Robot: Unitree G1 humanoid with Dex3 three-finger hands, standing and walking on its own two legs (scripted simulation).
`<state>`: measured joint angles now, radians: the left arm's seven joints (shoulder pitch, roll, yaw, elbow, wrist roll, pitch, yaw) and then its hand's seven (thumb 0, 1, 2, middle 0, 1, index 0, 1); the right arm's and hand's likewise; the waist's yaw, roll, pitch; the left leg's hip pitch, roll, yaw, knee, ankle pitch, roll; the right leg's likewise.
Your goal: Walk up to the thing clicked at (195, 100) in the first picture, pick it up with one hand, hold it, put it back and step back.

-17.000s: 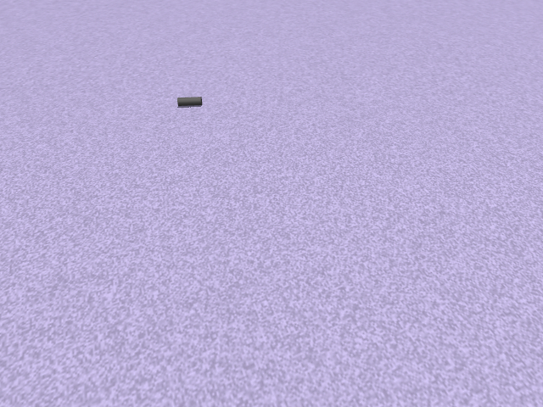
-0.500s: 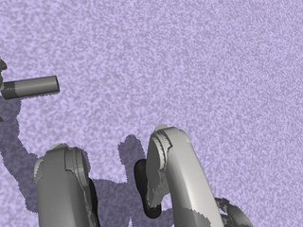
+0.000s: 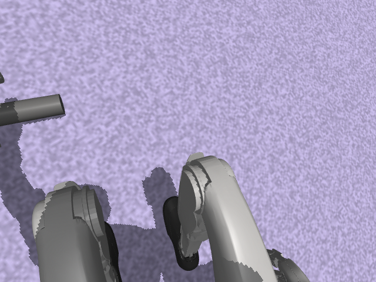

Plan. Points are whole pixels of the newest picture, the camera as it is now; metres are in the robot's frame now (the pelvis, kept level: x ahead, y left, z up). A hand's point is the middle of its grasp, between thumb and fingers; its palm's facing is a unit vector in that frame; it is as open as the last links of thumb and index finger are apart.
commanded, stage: rise first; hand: left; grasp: from above
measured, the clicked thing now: (28, 109) +0.51 +0.27 -0.30
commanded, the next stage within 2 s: approach in 1.06 s
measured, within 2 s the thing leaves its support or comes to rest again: neither
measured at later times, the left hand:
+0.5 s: hand out of the picture +0.47 +0.31 -0.20, palm faces -0.46 -0.07 -0.89, open 14.1 cm
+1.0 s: hand out of the picture +0.47 +0.30 -0.19, palm faces -0.46 -0.07 -0.88, open 13.9 cm
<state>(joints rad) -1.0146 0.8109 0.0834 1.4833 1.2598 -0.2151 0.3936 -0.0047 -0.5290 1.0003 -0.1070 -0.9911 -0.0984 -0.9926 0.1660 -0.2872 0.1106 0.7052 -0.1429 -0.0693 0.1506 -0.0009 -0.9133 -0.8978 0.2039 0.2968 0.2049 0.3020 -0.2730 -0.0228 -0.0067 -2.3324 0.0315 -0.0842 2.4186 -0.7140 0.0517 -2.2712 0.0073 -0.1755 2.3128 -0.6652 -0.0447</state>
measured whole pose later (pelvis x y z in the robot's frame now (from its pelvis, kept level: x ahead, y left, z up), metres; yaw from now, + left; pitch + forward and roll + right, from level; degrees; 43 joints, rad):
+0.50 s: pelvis +0.00 +0.00 -0.01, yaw -1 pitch +35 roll -10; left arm -1.04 0.85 0.09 1.53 1.28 -0.21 0.41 0.00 -0.52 1.00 -0.10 -1.00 -0.10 -1.00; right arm 0.18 -0.29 0.14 0.69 -0.15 -0.09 0.16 0.00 -0.91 -0.90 0.20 0.30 0.20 0.30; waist -0.30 -0.03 0.01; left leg -2.35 0.03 -0.10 2.44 -0.71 0.06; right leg -2.28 0.01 -0.19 2.32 -0.66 -0.04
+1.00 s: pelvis +0.00 +0.00 -0.01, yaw -1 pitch +34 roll -10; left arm -1.02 0.84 0.08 1.50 1.27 -0.23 0.39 0.00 -0.48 0.97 -0.15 -0.94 -0.14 -0.95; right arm 0.18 -0.30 0.13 0.69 -0.15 -0.09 0.17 0.00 -0.91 -0.89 0.20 0.30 0.20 0.30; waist -0.29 -0.03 0.00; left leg -2.34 0.03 -0.10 2.44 -0.70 0.06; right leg -2.27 0.01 -0.19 2.32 -0.65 -0.04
